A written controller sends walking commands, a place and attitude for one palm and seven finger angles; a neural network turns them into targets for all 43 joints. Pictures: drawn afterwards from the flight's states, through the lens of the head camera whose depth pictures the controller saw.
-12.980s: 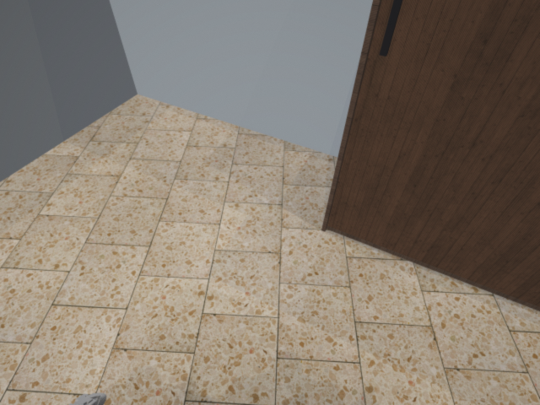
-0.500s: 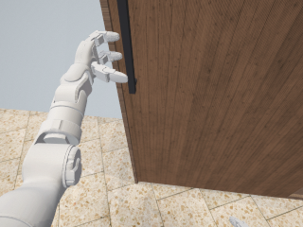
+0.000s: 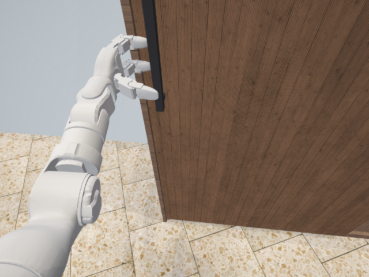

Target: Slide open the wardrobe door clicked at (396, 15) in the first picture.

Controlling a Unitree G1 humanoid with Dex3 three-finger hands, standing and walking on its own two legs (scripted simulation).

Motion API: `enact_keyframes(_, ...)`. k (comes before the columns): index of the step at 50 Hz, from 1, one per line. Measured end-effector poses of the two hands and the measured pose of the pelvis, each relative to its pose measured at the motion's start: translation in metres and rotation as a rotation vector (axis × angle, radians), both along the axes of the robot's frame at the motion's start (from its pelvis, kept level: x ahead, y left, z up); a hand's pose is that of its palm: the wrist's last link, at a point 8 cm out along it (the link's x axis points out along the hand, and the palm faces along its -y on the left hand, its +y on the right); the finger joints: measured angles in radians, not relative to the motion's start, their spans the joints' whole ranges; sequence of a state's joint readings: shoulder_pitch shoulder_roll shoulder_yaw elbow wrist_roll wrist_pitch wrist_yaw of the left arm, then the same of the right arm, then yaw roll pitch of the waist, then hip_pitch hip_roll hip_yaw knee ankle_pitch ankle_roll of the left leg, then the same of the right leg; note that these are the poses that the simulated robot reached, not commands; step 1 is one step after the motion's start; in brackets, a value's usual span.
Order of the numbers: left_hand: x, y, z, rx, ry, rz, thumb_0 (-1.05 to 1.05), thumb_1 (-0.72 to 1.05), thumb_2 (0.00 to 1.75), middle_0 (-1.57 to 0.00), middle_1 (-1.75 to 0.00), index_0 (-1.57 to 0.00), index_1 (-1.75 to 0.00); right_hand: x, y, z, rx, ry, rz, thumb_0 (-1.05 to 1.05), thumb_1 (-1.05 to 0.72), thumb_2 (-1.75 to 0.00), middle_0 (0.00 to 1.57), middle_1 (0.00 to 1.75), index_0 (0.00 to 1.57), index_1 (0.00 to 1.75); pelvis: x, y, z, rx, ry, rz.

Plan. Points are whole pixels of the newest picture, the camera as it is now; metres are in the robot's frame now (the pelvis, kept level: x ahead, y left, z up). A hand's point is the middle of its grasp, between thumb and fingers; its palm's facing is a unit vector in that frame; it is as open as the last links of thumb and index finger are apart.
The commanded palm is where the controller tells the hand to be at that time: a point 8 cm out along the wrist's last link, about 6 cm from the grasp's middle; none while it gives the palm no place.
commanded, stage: slide the fingers in behind the handle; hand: left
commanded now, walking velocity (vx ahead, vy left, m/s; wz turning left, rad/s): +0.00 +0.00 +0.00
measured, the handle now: (156, 50) +0.51 +0.06 +0.25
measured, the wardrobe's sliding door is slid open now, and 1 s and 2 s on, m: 0.00 0.00 0.00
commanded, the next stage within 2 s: grip the handle and tug to test in 1.52 s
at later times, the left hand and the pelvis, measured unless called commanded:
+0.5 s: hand (147, 73) +0.45 +0.08 +0.23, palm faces -0.12 -0.99 -0.02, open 14.0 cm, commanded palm +0.44 +0.13 +0.23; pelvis +0.00 -0.01 +0.00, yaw +0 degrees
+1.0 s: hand (155, 74) +0.46 +0.06 +0.23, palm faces -0.12 -0.99 -0.01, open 13.9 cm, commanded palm +0.44 +0.11 +0.23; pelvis +0.01 -0.01 +0.00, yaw +0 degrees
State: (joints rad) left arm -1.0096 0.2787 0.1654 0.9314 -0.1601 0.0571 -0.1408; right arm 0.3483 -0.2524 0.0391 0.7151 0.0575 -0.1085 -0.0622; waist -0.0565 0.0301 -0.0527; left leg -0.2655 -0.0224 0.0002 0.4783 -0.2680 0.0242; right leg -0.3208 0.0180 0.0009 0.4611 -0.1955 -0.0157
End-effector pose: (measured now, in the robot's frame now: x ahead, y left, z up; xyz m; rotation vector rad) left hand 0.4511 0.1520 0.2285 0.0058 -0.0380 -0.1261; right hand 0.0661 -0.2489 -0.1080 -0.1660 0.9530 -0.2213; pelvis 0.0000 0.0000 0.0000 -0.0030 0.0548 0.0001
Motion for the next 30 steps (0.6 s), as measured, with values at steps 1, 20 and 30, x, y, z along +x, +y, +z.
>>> enact_keyframes(1,-0.001,-0.002,0.000,0.000,-0.002,-0.003,-0.01,-0.50,0.30,-0.32,-1.21,-0.31,-1.21,0.001,0.001,0.000,0.004,-0.006,0.000,0.01,-0.91,-0.90,0.20,0.30,0.20,0.30,0.000,0.000,0.000,0.000,-0.002,-0.002)
enact_keyframes(20,-0.012,-0.012,0.002,0.007,0.019,0.026,-0.01,-0.50,0.30,-0.31,-1.20,-0.30,-1.20,0.045,0.006,0.009,0.019,-0.092,0.045,0.01,-0.91,-0.90,0.20,0.30,0.20,0.30,0.001,-0.005,0.001,0.001,-0.022,0.003)
enact_keyframes(30,-0.011,-0.025,0.000,0.002,0.024,0.007,-0.01,-0.50,0.30,-0.30,-1.20,-0.30,-1.20,0.043,0.000,0.007,0.013,-0.070,0.044,0.01,-0.91,-0.90,0.20,0.30,0.20,0.30,0.002,-0.007,0.001,0.002,-0.020,0.009)
